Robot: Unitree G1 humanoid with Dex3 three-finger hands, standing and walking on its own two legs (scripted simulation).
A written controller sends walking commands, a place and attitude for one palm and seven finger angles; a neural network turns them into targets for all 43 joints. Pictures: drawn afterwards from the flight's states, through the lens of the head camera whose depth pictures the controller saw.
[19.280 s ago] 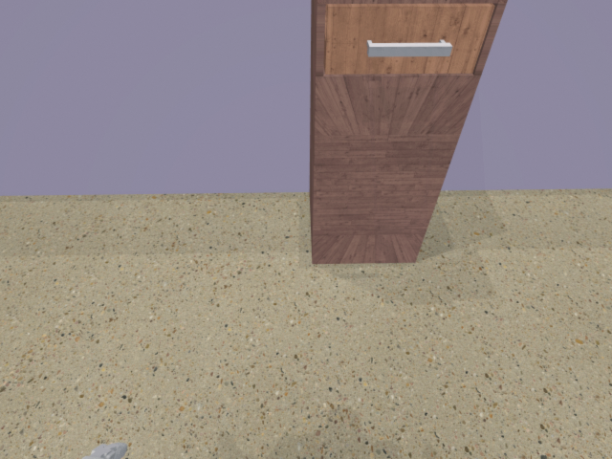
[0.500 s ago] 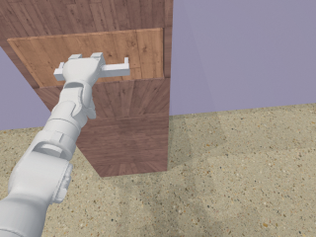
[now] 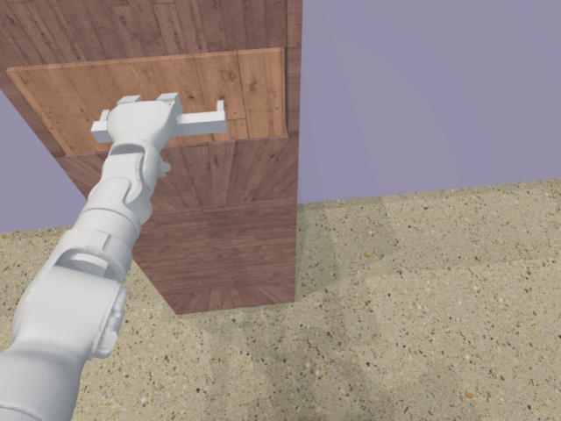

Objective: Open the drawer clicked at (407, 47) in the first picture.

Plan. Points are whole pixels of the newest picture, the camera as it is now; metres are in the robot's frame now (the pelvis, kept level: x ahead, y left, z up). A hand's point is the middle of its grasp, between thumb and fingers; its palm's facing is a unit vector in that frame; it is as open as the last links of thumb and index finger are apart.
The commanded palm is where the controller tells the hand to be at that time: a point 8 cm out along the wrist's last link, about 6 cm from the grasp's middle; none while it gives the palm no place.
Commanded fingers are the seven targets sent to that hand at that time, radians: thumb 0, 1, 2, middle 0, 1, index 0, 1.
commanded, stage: close the thumb around the handle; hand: left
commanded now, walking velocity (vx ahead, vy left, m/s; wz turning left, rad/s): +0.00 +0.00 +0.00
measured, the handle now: (162, 118) +0.54 +0.17 +0.13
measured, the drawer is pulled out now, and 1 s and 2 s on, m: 0.00 0.01 0.03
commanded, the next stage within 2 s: pull the drawer open in 0.28 s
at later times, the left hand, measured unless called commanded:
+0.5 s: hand (156, 152) +0.49 +0.18 +0.11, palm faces +0.00 -0.02 -1.00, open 5.6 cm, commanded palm +0.46 +0.18 +0.16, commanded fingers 0.00 0.90 0.90 -0.40 -1.35 -0.40 -1.35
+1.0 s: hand (154, 154) +0.49 +0.18 +0.11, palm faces -0.01 -0.02 -1.00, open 5.5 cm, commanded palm +0.47 +0.19 +0.16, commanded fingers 0.00 0.90 0.90 -0.40 -1.35 -0.40 -1.35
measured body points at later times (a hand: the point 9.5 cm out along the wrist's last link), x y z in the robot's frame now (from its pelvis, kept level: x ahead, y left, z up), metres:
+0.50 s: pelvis +0.01 +0.00 +0.00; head +0.06 -0.02 +0.45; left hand +0.49 +0.17 +0.16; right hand +0.07 -0.27 -0.13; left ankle -0.02 +0.09 -0.73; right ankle -0.03 -0.10 -0.73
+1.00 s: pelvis +0.02 +0.00 +0.00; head +0.07 -0.02 +0.45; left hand +0.48 +0.18 +0.16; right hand +0.14 -0.26 -0.13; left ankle -0.02 +0.09 -0.73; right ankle -0.03 -0.10 -0.73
